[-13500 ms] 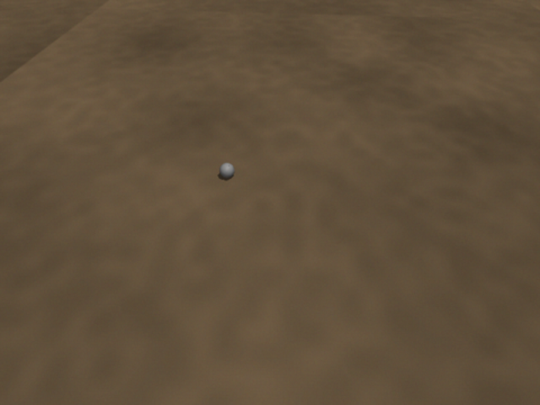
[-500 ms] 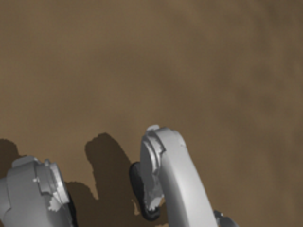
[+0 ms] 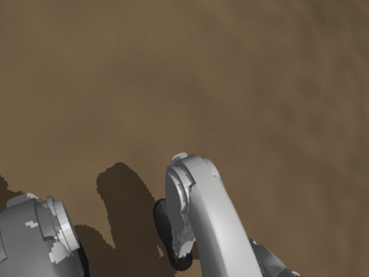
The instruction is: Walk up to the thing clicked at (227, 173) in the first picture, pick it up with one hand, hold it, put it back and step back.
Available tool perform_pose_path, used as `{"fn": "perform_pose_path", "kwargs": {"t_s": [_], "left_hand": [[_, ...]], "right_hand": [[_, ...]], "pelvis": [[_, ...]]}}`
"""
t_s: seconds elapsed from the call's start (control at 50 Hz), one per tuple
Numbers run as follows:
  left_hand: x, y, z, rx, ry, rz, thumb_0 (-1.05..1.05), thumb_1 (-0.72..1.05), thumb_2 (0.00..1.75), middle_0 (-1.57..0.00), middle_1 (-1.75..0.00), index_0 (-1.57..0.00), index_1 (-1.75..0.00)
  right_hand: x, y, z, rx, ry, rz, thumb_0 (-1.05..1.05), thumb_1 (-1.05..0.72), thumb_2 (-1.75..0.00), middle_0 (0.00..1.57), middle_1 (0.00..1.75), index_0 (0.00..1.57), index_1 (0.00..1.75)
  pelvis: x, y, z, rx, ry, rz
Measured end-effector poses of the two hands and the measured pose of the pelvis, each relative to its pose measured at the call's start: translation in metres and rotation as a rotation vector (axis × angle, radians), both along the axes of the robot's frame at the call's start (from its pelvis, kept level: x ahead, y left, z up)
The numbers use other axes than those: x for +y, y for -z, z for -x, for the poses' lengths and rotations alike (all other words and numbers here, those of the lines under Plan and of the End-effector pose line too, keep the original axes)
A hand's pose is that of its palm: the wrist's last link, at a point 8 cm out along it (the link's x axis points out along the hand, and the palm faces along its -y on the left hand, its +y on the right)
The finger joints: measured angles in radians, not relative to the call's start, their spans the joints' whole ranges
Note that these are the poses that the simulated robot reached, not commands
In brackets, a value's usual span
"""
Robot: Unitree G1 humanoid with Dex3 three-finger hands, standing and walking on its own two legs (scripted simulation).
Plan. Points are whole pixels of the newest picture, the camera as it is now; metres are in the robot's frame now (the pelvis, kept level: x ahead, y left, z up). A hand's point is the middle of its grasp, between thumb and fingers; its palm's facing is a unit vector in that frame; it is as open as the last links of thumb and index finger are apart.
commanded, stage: rest palm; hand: left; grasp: from above
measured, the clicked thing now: out of the picture +0.44 +0.36 -0.26
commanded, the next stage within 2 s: close in 0.04 s
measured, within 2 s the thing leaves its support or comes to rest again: neither
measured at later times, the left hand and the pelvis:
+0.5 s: hand out of the picture +0.43 +0.36 -0.23, palm faces -0.43 -0.15 -0.89, open 12.9 cm; pelvis +0.00 +0.00 -0.01, yaw -1 degrees
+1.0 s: hand out of the picture +0.43 +0.36 -0.24, palm faces -0.42 -0.15 -0.89, open 11.2 cm; pelvis +0.00 +0.00 -0.01, yaw -2 degrees
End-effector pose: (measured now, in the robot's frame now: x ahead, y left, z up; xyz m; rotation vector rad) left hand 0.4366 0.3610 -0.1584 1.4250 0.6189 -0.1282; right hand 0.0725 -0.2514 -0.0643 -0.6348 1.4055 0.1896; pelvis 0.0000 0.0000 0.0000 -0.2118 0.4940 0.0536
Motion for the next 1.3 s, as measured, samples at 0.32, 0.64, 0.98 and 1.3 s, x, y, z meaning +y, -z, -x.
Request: {"fn": "perform_pose_path", "kwargs": {"t_s": [0.32,0.64,0.98,1.3], "left_hand": [[-0.003,0.009,0.002,-0.021,0.035,-0.003,0.0,-0.45,1.03,-0.11,-1.05,-0.11,-1.04],[-0.002,0.017,0.0,-0.016,0.005,-0.002,0.0,-0.28,0.94,-0.19,-1.05,-0.22,-1.02],[0.002,0.019,0.004,-0.028,0.026,-0.006,0.0,-0.13,0.88,-0.32,-1.01,-0.34,-0.97],[0.002,0.017,0.001,-0.018,0.011,-0.012,0.01,-0.09,0.76,-0.43,-0.95,-0.4,-0.89]], "right_hand": [[-0.006,-0.008,0.016,0.031,-0.016,0.023,0.0,-0.89,-0.9,0.2,0.3,0.2,0.3],[0.0,-0.004,0.008,0.017,-0.054,0.0,0.0,-0.89,-0.9,0.2,0.3,0.2,0.3],[0.001,-0.008,-0.002,-0.004,-0.092,0.009,0.0,-0.89,-0.9,0.2,0.3,0.2,0.3],[0.001,-0.008,0.006,0.005,-0.077,-0.004,0.0,-0.89,-0.9,0.2,0.3,0.2,0.3]], "pelvis": [[0.001,0.005,0.003,-0.025,0.009,0.008],[0.001,0.006,0.002,-0.031,0.018,0.014],[0.003,0.008,0.002,-0.045,0.016,0.021],[0.002,0.007,0.003,-0.043,0.02,0.02]]}}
